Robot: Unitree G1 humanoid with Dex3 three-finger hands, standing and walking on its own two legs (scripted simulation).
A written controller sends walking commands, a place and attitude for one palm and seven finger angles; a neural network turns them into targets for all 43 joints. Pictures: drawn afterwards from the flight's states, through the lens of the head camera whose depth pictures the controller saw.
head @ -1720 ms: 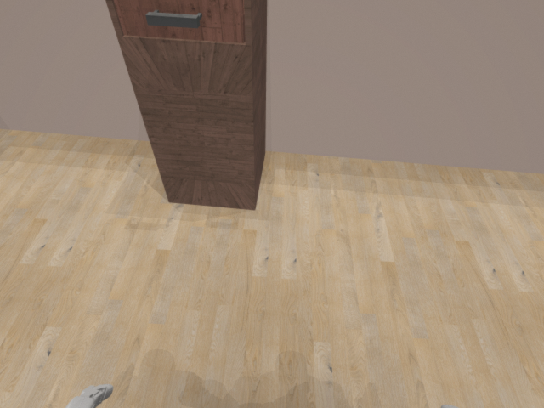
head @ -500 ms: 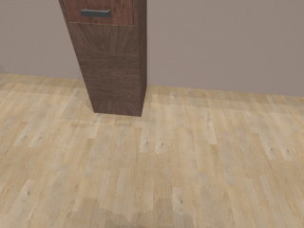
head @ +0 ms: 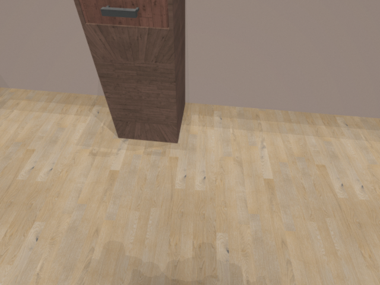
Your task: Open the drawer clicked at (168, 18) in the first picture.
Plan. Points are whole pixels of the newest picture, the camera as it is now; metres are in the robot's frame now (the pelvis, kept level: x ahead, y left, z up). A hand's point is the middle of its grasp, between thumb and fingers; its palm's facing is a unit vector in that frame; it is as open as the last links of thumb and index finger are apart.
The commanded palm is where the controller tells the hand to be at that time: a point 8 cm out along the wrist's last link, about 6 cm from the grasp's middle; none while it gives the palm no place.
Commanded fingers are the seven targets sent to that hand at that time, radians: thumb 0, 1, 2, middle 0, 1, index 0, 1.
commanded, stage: walk to a spot facing it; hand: left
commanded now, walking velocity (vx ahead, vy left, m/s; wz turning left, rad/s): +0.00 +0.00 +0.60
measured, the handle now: (121, 10) +1.12 +0.36 +0.10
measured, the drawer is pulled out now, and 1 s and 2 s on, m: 0.00 0.00 0.00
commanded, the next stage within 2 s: turn to face it in 1.44 s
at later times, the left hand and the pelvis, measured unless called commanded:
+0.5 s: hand out of the picture +0.02 +0.27 -0.18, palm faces +0.25 -0.95 -0.18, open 7.3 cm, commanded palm none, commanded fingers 0.00 0.90 0.90 -0.20 -0.30 -0.20 -0.30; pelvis +0.01 +0.06 +0.00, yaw +15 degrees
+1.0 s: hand (93, 260) +0.20 +0.25 -0.15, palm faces +0.52 -0.82 -0.23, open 7.3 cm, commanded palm none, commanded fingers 0.00 0.90 0.90 -0.20 -0.30 -0.20 -0.30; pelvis +0.20 +0.04 -0.01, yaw +32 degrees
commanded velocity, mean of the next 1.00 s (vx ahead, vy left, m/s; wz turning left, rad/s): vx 0.25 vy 0.00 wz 0.56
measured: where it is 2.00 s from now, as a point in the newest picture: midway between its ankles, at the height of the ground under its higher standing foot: (164, 258)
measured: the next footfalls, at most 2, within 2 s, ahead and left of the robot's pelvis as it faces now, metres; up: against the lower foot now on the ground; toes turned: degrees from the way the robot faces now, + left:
right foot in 0.86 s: +0.29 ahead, -0.02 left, +0.00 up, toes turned +22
left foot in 1.38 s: +0.33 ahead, +0.23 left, +0.00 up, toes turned +54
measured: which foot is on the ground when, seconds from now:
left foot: down 0.00-0.86, up 0.88-1.00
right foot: down 0.00-0.30, up 0.32-0.84, down 0.86-1.00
